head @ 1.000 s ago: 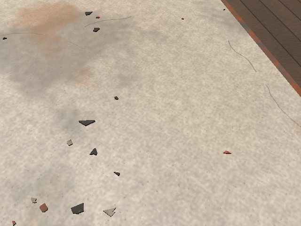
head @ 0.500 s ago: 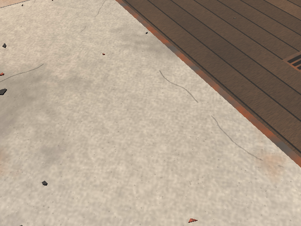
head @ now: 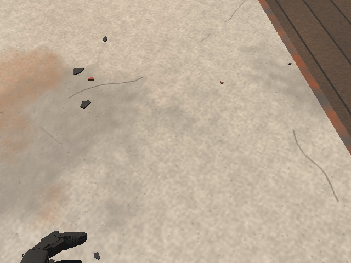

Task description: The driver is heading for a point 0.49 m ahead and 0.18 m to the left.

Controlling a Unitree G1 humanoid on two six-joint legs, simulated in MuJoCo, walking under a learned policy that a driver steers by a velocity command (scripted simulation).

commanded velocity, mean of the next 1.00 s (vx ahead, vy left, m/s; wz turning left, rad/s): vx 0.07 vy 0.00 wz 0.83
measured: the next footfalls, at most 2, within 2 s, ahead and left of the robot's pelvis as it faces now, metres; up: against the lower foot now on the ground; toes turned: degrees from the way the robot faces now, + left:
right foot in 0.28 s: +0.32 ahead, -0.14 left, +0.00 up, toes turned +28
left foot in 0.70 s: +0.12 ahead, +0.06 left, +0.00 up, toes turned +46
